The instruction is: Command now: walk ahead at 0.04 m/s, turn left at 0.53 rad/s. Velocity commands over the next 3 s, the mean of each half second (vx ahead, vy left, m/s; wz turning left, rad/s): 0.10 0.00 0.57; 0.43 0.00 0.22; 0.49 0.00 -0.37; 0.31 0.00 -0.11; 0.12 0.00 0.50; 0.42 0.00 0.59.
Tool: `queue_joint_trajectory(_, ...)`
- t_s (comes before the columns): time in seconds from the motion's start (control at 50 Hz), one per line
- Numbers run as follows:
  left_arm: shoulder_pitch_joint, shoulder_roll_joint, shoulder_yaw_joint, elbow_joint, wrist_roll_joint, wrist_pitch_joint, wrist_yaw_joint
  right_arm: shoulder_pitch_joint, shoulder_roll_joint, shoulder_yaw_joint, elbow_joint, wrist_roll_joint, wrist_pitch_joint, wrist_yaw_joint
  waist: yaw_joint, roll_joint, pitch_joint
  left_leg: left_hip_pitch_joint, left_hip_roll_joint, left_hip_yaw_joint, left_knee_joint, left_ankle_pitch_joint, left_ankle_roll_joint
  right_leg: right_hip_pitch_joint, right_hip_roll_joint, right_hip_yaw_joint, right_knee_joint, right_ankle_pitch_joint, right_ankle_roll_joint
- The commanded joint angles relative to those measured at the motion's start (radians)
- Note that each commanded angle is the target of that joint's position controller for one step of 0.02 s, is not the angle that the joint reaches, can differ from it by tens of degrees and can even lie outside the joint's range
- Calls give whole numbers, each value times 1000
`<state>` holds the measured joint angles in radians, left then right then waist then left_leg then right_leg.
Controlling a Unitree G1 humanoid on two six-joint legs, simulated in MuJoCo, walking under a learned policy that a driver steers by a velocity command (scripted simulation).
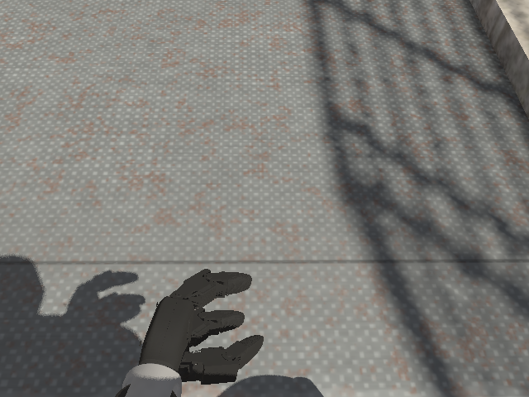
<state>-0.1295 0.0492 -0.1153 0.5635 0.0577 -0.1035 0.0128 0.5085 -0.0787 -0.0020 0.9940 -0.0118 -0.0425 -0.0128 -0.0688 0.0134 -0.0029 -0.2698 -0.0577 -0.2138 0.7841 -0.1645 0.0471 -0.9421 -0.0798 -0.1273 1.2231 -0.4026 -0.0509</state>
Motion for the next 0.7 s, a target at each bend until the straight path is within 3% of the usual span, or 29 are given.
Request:
queue_joint_trajectory(0.02, 298, 217, 133, 7, -4, 57, 44, -113, -116, -51, -180, 14, -42, 61, 182, -307, -561, -496, -78, -45, 1160, -289, -70, 904, -424, 940, -747, 609, -333)
queue_joint_trajectory(0.04, 170, 104, 112, 48, -43, 89, 54, -223, -52, -25, -256, 17, 12, 44, 99, -184, -280, -605, -14, 54, 1190, -275, -57, 649, -337, 667, -684, 292, -233)
queue_joint_trajectory(0.06, 112, 47, 103, 100, -66, 96, 65, -212, -24, -9, -275, -7, 63, 21, 32, -67, -57, -596, 37, 93, 1142, -230, -42, 407, -275, 436, -633, 113, -138)
queue_joint_trajectory(0.08, 71, 28, 99, 127, -60, 93, 66, -158, -53, -16, -271, -6, 91, 1, -24, -27, 13, -512, 56, 113, 1079, -193, -38, 278, -219, 275, -610, 63, -75)
queue_joint_trajectory(0.12, 60, 68, 109, 162, -29, 93, 66, -115, -46, -7, -272, 10, 106, -22, -51, -36, 70, -445, 9, 163, 1093, -40, -26, 181, -177, 81, -609, 182, -63)
queue_joint_trajectory(0.16, 117, 97, 115, 161, -15, 114, 75, -160, -64, -2, -331, 2, 107, -53, -36, -109, 32, -516, 24, 152, 944, 74, -59, 290, -185, 23, -641, 318, -80)
queue_joint_trajectory(0.18, 137, 127, 118, 149, -12, 120, 86, -192, -95, -6, -366, -6, 109, -57, -23, -159, 11, -544, 36, 149, 944, 95, -87, 346, -222, 46, -670, 368, -104)
queue_joint_trajectory(0.2, 151, 161, 123, 127, -7, 121, 92, -214, -113, -8, -394, -2, 114, -55, -20, -173, -34, -576, 65, 139, 977, 130, -108, 401, -265, 94, -687, 261, -119)
queue_joint_trajectory(0.22, 173, 212, 139, 122, -21, 134, 99, -232, -90, 10, -432, 9, 118, -53, -30, -235, -66, -584, 105, 164, 760, 35, -120, 487, -267, 95, -773, 172, -117)
queue_joint_trajectory(0.26, 229, 299, 175, 106, -41, 135, 107, -320, -117, 15, -482, 7, 122, -39, 12, -201, -103, -491, 140, 214, 546, -90, -112, 522, -284, 118, -829, -84, -95)
queue_joint_trajectory(0.28, 236, 336, 190, 97, -48, 125, 101, -335, -152, 6, -471, 9, 124, -24, 43, -162, -118, -369, 118, 315, 455, -186, -92, 486, -291, 81, -887, -169, -92)
queue_joint_trajectory(0.3, 208, 407, 214, 72, -55, 97, 90, -329, -186, -9, -479, 21, 116, -6, 35, -187, -148, -258, 146, 293, 389, -270, -70, 484, -334, 112, -942, -230, -79)
queue_joint_trajectory(0.32, 201, 428, 225, 82, -67, 84, 81, -300, -206, -22, -468, 35, 116, 1, 16, -191, -145, -157, 147, 300, 332, -318, -40, 458, -353, 111, -950, -324, -73)
queue_joint_trajectory(0.34, 201, 428, 230, 92, -71, 74, 74, -260, -226, -36, -451, 36, 117, 4, 4, -176, -124, -91, 141, 318, 288, -313, -11, 436, -370, 108, -952, -412, -70)
queue_joint_trajectory(0.36, 186, 412, 227, 105, -87, 78, 65, -206, -223, -45, -426, 34, 117, 7, -26, -158, -90, -30, 130, 334, 153, -313, 24, 423, -351, 76, -925, -471, -55)
queue_joint_trajectory(0.38, 192, 370, 217, 126, -95, 90, 55, -132, -218, -51, -386, 23, 109, 13, -45, -96, -52, -7, 96, 373, -15, -304, 53, 456, -291, 27, -824, -476, -40)
queue_joint_trajectory(0.4, 257, 301, 203, 153, -87, 101, 44, -65, -227, -66, -326, 22, 92, 23, -23, 23, -19, 16, 52, 376, -175, -329, 80, 491, -216, -27, -614, -422, -35)
queue_joint_trajectory(0.42, 258, 244, 192, 150, -69, 116, 25, 3, -231, -71, -279, 17, 76, 38, -26, 197, -1, 69, 105, 238, -247, -355, 114, 392, -141, -82, -245, -327, -22)
queue_joint_trajectory(0.44, 212, 202, 181, 97, -61, 115, 2, -27, -291, -70, -327, 14, 54, 45, 17, 329, 69, 99, 243, -222, -385, -634, 230, 65, -11, -20, 143, -216, 28)
queue_joint_trajectory(0.46, 78, 206, 177, 13, -73, 76, -14, -33, -328, -75, -374, 3, 7, 54, -31, 271, 70, 33, 392, -749, -708, -922, 310, -65, 60, 188, 324, -95, 36)
queue_joint_trajectory(0.48, 40, 201, 171, -7, -103, 36, -25, -80, -299, -63, -374, 2, -17, 47, 9, 198, 122, 19, 424, -780, -733, -827, 309, -153, 31, 243, 441, 18, 40)
queue_joint_trajectory(0.5, 101, 183, 158, 30, -97, 14, -30, -96, -225, -42, -365, 1, -20, 45, 38, 125, 109, 29, 374, -622, -614, -619, 260, -178, 20, 234, 518, 109, 43)
queue_joint_trajectory(0.52, 171, 149, 146, 75, -82, 7, -32, -103, -178, -30, -354, 9, -5, 41, 62, 72, 72, 67, 309, -482, -526, -512, 207, -207, 24, 199, 590, 157, 51)
queue_joint_trajectory(0.54, 209, 146, 140, 85, -63, 2, -44, -94, -145, -22, -353, 11, 3, 33, 66, 53, 44, 88, 255, -383, -481, -428, 183, -216, 24, 185, 603, 194, 55)
queue_joint_trajectory(0.58, 235, 131, 135, 98, -50, 9, -60, -13, -89, -7, -298, 6, 11, 20, 59, 44, 12, 99, 204, -291, -454, -368, 166, -204, 35, 158, 641, 244, 47)
queue_joint_trajectory(0.62, 210, 91, 117, 100, -60, 20, -63, 103, -96, -9, -232, -2, 13, 11, 19, 50, 25, 174, 211, -281, -446, -314, 176, -336, 54, 127, 797, 202, 32)
queue_joint_trajectory(0.66, 156, 46, 90, 83, -58, 8, -69, 184, -106, -13, -170, 3, 13, -2, -3, 36, 47, 270, 243, -306, -435, -259, 161, -525, 48, 128, 901, 173, 27)
queue_joint_trajectory(0.7, 112, 12, 70, 57, -73, 5, -75, 233, -77, 4, -111, -6, 16, -3, -13, 87, 82, 324, 276, -320, -439, -202, 166, -699, 48, 127, 1101, 86, 33)
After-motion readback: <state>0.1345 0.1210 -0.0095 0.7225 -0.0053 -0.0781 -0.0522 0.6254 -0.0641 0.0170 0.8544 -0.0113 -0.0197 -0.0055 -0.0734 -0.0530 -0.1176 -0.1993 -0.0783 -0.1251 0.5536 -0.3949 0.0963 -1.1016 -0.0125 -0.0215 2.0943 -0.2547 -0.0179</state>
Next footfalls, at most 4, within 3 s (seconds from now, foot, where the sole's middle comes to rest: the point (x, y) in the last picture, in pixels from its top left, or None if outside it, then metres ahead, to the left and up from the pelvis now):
0.42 left None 0.11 0.12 -0.65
0.94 right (217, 316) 0.52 0.08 -0.48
1.42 left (84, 238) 0.72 0.37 -0.48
1.88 right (194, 142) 1.01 0.13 -0.48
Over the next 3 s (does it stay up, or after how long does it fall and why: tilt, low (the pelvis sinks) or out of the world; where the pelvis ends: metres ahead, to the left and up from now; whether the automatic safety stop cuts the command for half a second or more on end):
stays up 1.08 0.32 0.30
